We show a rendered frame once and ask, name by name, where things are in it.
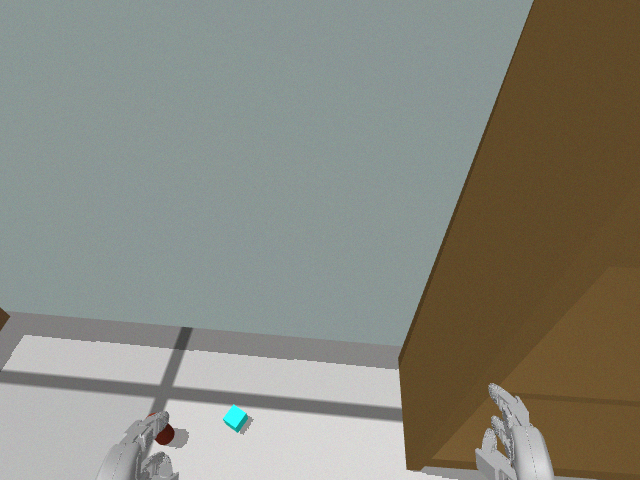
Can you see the left robot hand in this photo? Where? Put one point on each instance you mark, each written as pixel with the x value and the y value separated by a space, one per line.
pixel 123 461

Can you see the bookshelf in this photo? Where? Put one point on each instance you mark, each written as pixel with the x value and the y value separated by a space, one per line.
pixel 536 285

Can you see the right robot hand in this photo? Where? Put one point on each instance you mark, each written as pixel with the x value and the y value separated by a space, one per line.
pixel 524 444

